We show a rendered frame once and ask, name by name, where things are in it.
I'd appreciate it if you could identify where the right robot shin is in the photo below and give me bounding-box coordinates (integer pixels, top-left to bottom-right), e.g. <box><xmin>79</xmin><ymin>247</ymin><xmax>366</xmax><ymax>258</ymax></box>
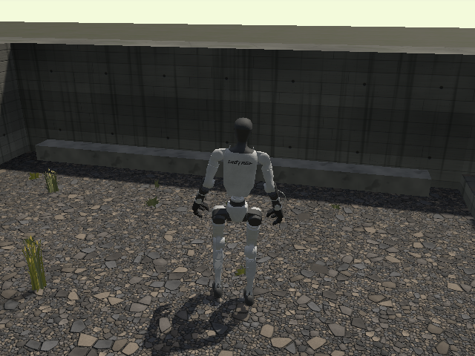
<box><xmin>246</xmin><ymin>246</ymin><xmax>257</xmax><ymax>296</ymax></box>

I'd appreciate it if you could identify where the robot left forearm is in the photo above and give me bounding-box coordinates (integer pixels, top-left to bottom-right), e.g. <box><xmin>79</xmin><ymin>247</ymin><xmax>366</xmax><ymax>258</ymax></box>
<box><xmin>194</xmin><ymin>177</ymin><xmax>210</xmax><ymax>204</ymax></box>

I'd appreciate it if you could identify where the right robot hand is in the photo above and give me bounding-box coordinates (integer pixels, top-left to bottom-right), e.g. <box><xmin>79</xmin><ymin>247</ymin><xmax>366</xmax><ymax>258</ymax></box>
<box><xmin>266</xmin><ymin>208</ymin><xmax>284</xmax><ymax>225</ymax></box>

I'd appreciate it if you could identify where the robot right forearm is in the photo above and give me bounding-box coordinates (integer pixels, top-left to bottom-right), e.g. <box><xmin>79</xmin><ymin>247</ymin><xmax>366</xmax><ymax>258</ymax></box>
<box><xmin>268</xmin><ymin>182</ymin><xmax>282</xmax><ymax>211</ymax></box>

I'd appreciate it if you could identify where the left robot thigh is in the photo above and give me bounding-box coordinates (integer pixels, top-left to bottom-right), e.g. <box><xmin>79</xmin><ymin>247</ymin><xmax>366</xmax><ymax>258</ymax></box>
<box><xmin>212</xmin><ymin>205</ymin><xmax>227</xmax><ymax>250</ymax></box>

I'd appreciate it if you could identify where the right robot upper arm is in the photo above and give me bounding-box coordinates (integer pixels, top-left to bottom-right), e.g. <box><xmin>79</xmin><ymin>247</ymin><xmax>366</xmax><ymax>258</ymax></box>
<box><xmin>257</xmin><ymin>151</ymin><xmax>275</xmax><ymax>193</ymax></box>

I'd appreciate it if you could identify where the left robot upper arm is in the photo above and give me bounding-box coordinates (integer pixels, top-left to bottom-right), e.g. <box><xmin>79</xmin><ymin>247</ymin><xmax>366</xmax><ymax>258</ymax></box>
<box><xmin>203</xmin><ymin>148</ymin><xmax>226</xmax><ymax>188</ymax></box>

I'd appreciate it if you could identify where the left robot hand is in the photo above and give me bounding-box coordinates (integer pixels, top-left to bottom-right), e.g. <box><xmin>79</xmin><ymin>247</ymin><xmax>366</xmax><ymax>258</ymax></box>
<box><xmin>192</xmin><ymin>201</ymin><xmax>209</xmax><ymax>218</ymax></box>

